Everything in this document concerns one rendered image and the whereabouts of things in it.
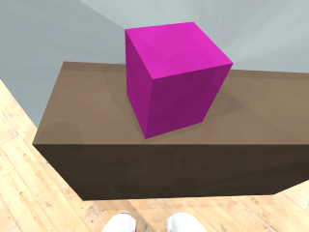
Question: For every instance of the robot left thigh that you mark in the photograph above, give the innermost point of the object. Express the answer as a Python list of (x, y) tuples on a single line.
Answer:
[(120, 223)]

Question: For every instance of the carton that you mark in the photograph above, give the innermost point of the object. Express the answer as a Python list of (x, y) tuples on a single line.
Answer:
[(173, 74)]

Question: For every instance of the robot right thigh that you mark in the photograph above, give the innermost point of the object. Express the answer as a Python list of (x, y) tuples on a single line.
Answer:
[(183, 222)]

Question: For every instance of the pedestal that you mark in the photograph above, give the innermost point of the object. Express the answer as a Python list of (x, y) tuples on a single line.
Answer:
[(254, 139)]

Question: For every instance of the robot thigh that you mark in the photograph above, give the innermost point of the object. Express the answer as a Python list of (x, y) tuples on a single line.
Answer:
[(120, 223), (183, 222)]

